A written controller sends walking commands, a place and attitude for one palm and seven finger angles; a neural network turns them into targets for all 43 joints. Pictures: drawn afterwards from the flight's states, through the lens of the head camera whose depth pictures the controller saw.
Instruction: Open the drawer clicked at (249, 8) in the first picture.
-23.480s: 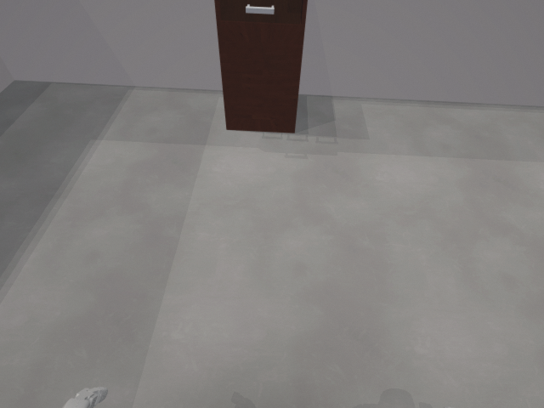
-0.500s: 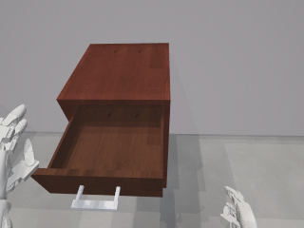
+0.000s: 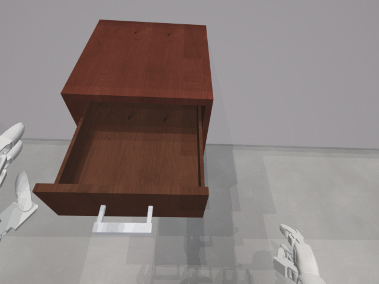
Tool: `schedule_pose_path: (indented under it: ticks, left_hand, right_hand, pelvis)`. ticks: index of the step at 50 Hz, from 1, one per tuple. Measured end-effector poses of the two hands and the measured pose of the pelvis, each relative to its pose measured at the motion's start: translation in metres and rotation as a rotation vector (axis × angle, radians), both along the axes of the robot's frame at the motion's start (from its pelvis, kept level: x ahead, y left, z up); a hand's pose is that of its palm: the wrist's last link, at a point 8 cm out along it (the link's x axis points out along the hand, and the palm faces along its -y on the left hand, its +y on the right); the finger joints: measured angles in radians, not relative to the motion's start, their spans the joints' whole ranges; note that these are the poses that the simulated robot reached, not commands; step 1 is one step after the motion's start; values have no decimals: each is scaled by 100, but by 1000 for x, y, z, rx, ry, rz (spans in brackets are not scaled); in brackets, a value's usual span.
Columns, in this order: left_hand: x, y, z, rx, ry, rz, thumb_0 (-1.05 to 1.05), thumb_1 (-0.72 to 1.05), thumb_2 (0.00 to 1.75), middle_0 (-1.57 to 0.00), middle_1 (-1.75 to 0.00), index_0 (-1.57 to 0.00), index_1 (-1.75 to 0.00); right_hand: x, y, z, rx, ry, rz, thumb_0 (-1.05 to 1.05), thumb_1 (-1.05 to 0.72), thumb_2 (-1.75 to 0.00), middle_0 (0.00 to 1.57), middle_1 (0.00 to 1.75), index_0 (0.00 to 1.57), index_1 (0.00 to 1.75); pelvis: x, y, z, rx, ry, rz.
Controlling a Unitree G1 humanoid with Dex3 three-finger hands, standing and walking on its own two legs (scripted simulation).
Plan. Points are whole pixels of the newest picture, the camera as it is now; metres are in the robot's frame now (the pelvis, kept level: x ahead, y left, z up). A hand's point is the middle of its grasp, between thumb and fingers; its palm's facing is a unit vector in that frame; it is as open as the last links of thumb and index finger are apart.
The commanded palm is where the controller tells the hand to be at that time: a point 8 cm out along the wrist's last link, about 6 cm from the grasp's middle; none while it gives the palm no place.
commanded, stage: step back with the hand held close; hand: left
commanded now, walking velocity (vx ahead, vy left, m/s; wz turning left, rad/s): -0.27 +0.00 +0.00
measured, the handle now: (125, 219) +0.26 +0.17 -0.06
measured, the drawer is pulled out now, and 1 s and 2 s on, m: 0.28 0.28 0.28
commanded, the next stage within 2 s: stop stepping back and stand still in 0.84 s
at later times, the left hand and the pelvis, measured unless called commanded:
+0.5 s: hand out of the picture +0.16 +0.26 +0.17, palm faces +0.35 -0.82 -0.45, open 7.4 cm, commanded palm +0.09 +0.29 +0.18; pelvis -0.04 +0.01 +0.00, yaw +0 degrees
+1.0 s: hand out of the picture +0.05 +0.20 +0.15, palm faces +0.31 -0.83 -0.46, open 7.4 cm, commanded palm -0.03 +0.24 +0.18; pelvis -0.17 -0.04 -0.01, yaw -1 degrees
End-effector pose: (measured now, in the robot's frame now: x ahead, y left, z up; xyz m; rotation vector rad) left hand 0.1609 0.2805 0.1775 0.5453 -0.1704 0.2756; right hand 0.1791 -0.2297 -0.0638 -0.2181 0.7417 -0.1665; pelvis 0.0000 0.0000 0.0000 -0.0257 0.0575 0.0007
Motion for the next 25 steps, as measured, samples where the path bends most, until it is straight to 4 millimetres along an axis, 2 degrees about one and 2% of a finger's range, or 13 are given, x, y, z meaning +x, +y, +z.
schedule_pose_path:
  ticks: [6,13,18,22,25]
  left_hand:
    - [-18,2,-1,9,-27,5,1,89,90,-22,-31,-21,-30]
    - [-34,2,-2,-26,-89,12,1,89,90,-22,-31,-21,-30]
    - [-40,12,-4,-38,-128,-1,1,88,90,-22,-31,-21,-30]
    - [-41,22,1,2,-112,6,1,88,90,-22,-31,-21,-30]
    - [-43,20,6,0,-117,-5,1,89,90,-21,-31,-21,-30]
  right_hand:
    - [-11,11,-1,13,-39,34,1,-91,-90,20,30,20,30]
    - [-30,9,-8,-13,-2,54,1,-91,-90,20,30,21,30]
    - [-45,6,-12,-60,48,23,1,-91,-90,20,30,20,30]
    - [-52,13,-6,-56,24,17,1,-91,-90,20,30,20,30]
    - [-56,20,-2,-32,1,35,1,-91,-90,20,30,20,30]
  pelvis:
    - [-15,2,-5,-4,-3,0]
    - [-25,2,-9,-25,-2,33]
    - [-30,11,-12,-31,-14,41]
    - [-37,14,-8,-30,-1,23]
    - [-44,13,-3,-33,17,-1]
